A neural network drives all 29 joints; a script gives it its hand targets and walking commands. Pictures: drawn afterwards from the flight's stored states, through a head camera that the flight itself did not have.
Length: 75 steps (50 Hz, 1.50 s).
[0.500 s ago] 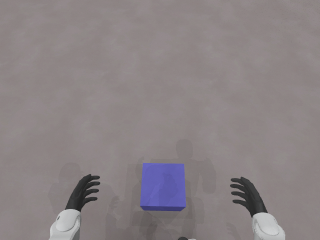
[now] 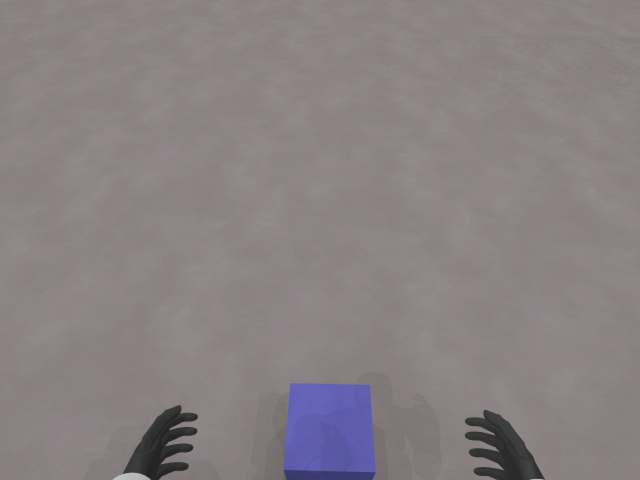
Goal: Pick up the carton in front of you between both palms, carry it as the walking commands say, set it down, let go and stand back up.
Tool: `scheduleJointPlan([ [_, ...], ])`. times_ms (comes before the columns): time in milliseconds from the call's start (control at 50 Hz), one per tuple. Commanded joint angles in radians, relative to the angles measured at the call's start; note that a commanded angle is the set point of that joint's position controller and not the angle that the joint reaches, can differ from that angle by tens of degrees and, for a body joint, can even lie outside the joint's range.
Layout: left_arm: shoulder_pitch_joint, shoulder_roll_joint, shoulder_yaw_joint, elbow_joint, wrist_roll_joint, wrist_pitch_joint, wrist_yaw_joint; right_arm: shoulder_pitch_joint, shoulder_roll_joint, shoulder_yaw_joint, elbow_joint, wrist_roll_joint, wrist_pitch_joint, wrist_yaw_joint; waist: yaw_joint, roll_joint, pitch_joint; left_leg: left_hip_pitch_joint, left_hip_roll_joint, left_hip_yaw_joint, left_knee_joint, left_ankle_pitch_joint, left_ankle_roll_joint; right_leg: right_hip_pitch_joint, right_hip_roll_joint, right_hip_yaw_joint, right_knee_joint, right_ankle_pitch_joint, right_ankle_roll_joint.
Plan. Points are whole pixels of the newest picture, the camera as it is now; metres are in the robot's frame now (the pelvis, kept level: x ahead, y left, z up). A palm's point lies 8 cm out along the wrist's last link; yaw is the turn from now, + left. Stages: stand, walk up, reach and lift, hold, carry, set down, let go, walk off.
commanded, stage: let go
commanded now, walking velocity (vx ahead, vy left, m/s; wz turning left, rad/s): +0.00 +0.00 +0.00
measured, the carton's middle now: (328, 439) +0.36 -0.01 -0.65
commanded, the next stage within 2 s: stand in 0.08 s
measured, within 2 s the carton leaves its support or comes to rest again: neither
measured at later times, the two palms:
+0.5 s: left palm out of the picture +0.13 +0.29 -0.09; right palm out of the picture +0.14 -0.29 -0.09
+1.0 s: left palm out of the picture +0.10 +0.30 -0.10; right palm out of the picture +0.11 -0.30 -0.09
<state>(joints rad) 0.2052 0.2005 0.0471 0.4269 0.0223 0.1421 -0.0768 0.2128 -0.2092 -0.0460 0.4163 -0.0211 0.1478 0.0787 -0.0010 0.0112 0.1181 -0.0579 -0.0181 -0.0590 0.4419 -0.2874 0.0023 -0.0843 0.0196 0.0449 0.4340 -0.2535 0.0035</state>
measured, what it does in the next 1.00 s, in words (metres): stands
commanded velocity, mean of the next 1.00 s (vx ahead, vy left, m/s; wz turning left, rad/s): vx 0.00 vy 0.00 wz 0.00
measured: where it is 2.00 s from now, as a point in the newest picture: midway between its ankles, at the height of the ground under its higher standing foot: outside the picture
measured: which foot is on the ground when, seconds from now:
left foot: down 0.00-1.00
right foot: down 0.00-1.00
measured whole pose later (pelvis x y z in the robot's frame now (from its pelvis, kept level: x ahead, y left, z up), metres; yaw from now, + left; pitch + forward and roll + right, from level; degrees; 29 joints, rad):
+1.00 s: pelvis +0.00 +0.00 +0.00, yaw +0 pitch -2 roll +0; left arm 0.16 0.36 0.02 0.92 0.03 0.00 0.02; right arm 0.17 -0.36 -0.01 0.89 -0.03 -0.01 -0.02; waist 0.01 0.00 0.01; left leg -0.11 -0.02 -0.06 0.41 -0.26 0.00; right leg -0.14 0.01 0.03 0.41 -0.24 0.01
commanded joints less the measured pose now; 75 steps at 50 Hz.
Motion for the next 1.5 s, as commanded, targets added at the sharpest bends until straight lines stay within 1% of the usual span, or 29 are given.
scheduleJointPlan([
  [0, -0.043, 0.096, 0.034, -0.1, 0.003, -0.01, 0.001, -0.036, -0.093, -0.034, -0.101, -0.002, -0.009, -0.003, 0.0, -0.005, -0.047, -0.09, -0.024, 0.052, -0.087, 0.167, -0.016, 0.073, 0.031, -0.044, -0.049, 0.178, 0.015],
  [40, -0.045, 0.095, 0.034, -0.101, 0.004, -0.01, 0.0, -0.039, -0.091, -0.036, -0.104, -0.001, -0.01, -0.003, 0.002, -0.006, -0.052, -0.082, -0.026, 0.053, -0.084, 0.177, -0.016, 0.072, 0.031, -0.044, -0.047, 0.188, 0.016],
  [60, 0.016, 0.104, 0.037, -0.05, -0.017, -0.038, 0.018, -0.077, -0.121, -0.04, -0.15, -0.018, 0.042, -0.03, 0.0, -0.029, -0.111, -0.045, -0.025, 0.059, -0.051, 0.235, -0.021, 0.063, 0.056, -0.057, -0.015, 0.182, 0.022],
  [80, -0.038, 0.23, 0.059, 0.05, 0.007, -0.07, 0.072, -0.074, -0.221, -0.053, 0.027, -0.007, -0.029, -0.079, 0.032, -0.031, -0.093, -0.181, 0.036, 0.017, -0.005, 0.197, -0.04, -0.058, -0.044, -0.019, -0.008, 0.19, 0.028],
  [100, -0.022, 0.234, 0.052, 0.063, 0.015, -0.088, 0.091, -0.045, -0.209, -0.053, 0.043, -0.014, -0.063, -0.096, 0.016, -0.018, -0.115, -0.142, 0.039, 0.01, -0.004, 0.171, -0.036, -0.08, -0.054, 0.007, -0.01, 0.169, 0.015],
  [120, -0.033, 0.219, 0.043, 0.083, 0.021, -0.099, 0.095, -0.041, -0.197, -0.045, 0.067, -0.019, -0.084, -0.099, 0.005, -0.009, -0.125, -0.135, 0.044, 0.002, -0.009, 0.127, -0.032, -0.113, -0.059, 0.023, -0.019, 0.115, 0.009],
  [140, -0.036, 0.214, 0.043, 0.099, 0.024, -0.107, 0.097, -0.045, -0.189, -0.042, 0.086, -0.021, -0.099, -0.101, 0.002, -0.006, -0.125, -0.137, 0.046, -0.006, -0.014, 0.093, -0.028, -0.127, -0.06, 0.032, -0.029, 0.072, 0.005],
  [160, -0.039, 0.208, 0.042, 0.114, 0.025, -0.112, 0.1, -0.056, -0.181, -0.039, 0.103, -0.02, -0.11, -0.101, 0.004, -0.002, -0.122, -0.148, 0.048, -0.014, -0.017, 0.08, -0.025, -0.128, -0.059, 0.033, -0.029, 0.059, 0.005],
  [260, -0.043, 0.23, 0.034, 0.18, 0.019, -0.134, 0.095, -0.067, -0.218, -0.037, 0.172, -0.018, -0.134, -0.096, 0.005, -0.003, -0.17, -0.127, 0.066, -0.035, -0.005, 0.195, -0.015, -0.1, -0.069, 0.034, -0.009, 0.173, 0.003],
  [320, -0.044, 0.248, 0.03, 0.217, 0.019, -0.143, 0.101, -0.062, -0.238, -0.034, 0.211, -0.019, -0.144, -0.101, 0.002, -0.005, -0.176, -0.113, 0.074, -0.045, -0.005, 0.234, -0.01, -0.09, -0.077, 0.04, -0.009, 0.204, 0.0],
  [620, -0.057, 0.291, 0.014, 0.351, 0.008, -0.153, 0.103, -0.061, -0.287, -0.014, 0.333, -0.013, -0.162, -0.108, 0.008, -0.006, -0.153, -0.096, 0.091, -0.065, -0.042, 0.299, -0.003, -0.044, -0.098, 0.054, -0.029, 0.26, -0.011],
  [780, -0.07, 0.302, 0.008, 0.402, 0.004, -0.154, 0.101, -0.068, -0.298, -0.007, 0.381, -0.01, -0.166, -0.109, 0.009, -0.006, -0.144, -0.088, 0.097, -0.069, -0.069, 0.283, -0.001, -0.031, -0.105, 0.061, -0.051, 0.252, -0.013],
  [1100, -0.091, 0.326, -0.002, 0.48, 0.001, -0.156, 0.095, -0.084, -0.321, 0.004, 0.465, -0.005, -0.169, -0.104, 0.011, -0.008, -0.118, -0.086, 0.105, -0.076, -0.115, 0.212, 0.006, -0.029, -0.116, 0.074, -0.1, 0.19, -0.017],
  [1480, -0.107, 0.346, -0.01, 0.541, -0.004, -0.159, 0.091, -0.097, -0.341, 0.013, 0.526, 0.002, -0.17, -0.099, 0.01, -0.008, -0.109, -0.083, 0.113, -0.081, -0.14, 0.186, 0.013, -0.027, -0.123, 0.08, -0.125, 0.162, -0.022],
])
